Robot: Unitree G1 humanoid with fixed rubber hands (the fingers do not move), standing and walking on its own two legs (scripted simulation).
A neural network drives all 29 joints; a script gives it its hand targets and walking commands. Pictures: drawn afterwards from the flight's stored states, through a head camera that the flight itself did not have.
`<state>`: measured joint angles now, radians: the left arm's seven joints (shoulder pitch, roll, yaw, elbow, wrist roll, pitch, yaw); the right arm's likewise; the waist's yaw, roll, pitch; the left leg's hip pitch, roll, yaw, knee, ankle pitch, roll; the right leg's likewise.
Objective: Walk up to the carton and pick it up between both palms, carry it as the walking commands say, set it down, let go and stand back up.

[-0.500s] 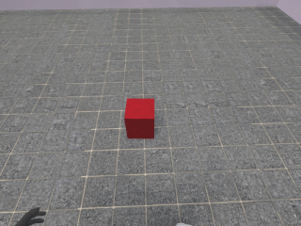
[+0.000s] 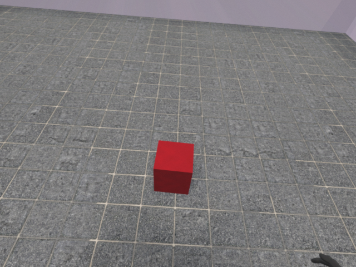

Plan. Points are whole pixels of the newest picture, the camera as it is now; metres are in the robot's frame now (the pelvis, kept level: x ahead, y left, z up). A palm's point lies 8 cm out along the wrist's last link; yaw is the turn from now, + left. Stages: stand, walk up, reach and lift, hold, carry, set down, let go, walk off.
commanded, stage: walk up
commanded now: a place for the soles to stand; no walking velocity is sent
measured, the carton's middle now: (173, 167) +0.78 -0.01 -0.64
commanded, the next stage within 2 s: none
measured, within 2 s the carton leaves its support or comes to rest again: neither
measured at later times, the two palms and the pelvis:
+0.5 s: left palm (30, 235) +0.22 +0.34 -0.06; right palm (306, 215) +0.28 -0.34 -0.08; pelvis +0.18 -0.02 +0.00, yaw +1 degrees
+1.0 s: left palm (73, 174) +0.39 +0.30 -0.09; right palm (290, 191) +0.36 -0.34 -0.11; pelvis +0.27 -0.02 -0.01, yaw +0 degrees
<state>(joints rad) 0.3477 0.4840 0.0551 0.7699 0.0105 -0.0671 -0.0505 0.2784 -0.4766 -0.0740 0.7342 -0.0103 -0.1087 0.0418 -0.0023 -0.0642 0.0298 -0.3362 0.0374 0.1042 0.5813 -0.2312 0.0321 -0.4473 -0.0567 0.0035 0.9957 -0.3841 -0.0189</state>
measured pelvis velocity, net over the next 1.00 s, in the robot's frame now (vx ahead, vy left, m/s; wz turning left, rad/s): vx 0.27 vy -0.02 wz -0.01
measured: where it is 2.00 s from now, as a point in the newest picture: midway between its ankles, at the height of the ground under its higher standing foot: (166, 254)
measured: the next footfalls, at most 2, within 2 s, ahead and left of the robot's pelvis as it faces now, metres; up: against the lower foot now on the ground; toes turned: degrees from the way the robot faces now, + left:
right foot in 0.20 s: +0.22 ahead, -0.15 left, +0.00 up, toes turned -5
left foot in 0.52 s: +0.38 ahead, +0.14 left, +0.00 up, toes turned +0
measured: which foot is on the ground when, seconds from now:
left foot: down 0.00-0.22, up 0.24-0.50, down 0.52-1.00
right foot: up 0.00-0.18, down 0.20-0.54, up 0.56-0.78, down 0.80-1.00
